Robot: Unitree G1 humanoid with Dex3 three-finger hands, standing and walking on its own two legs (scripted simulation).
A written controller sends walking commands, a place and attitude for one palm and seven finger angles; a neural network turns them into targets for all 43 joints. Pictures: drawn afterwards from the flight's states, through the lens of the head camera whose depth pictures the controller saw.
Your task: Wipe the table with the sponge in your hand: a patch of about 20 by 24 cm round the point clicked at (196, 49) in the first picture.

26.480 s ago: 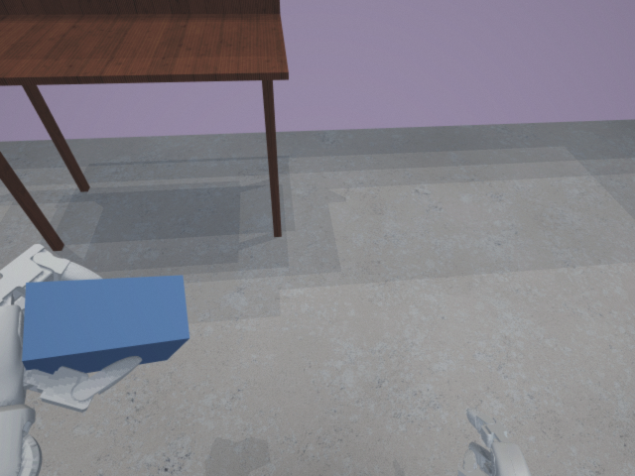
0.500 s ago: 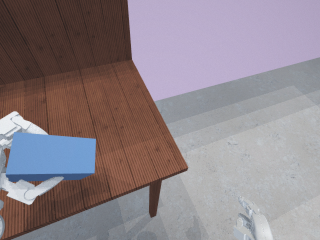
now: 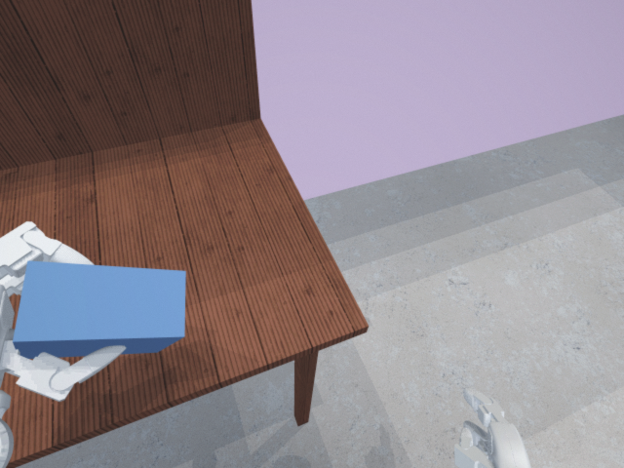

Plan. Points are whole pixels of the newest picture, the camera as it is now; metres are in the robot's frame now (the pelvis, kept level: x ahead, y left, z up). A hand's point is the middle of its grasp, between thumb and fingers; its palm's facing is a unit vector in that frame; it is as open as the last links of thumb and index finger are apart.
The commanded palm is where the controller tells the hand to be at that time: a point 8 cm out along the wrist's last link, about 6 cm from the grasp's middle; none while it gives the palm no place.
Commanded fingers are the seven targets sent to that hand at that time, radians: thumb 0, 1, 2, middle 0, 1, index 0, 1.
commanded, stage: shuffle to correct the standing spot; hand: left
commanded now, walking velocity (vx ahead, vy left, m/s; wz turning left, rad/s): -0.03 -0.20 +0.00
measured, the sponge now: (127, 314) +0.23 +0.20 +0.13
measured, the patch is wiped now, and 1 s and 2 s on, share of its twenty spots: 0.00 0.00 0.00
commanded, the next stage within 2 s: come to a stop and stand still in 0.34 s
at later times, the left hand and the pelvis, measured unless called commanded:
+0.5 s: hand (68, 303) +0.23 +0.24 +0.16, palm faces +0.30 -0.82 -0.49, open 10.1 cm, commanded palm +0.16 +0.27 +0.18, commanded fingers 0.00 0.10 1.30 -1.20 -1.60 -1.20 -1.60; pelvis +0.00 -0.01 +0.00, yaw +0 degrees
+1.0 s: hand out of the picture +0.21 +0.32 +0.17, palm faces +0.43 -0.83 -0.35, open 10.1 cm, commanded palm +0.15 +0.34 +0.18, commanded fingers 0.00 0.10 1.30 -1.20 -1.60 -1.20 -1.60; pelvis -0.01 +0.06 +0.00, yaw -1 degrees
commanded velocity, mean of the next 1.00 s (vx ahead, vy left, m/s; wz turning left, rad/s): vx -0.02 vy -0.08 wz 0.00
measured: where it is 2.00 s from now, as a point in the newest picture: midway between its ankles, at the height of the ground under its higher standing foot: outside the picture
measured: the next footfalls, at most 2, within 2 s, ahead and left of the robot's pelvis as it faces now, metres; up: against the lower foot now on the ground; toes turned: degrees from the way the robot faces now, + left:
none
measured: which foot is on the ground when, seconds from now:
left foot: down 0.00-1.00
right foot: down 0.00-1.00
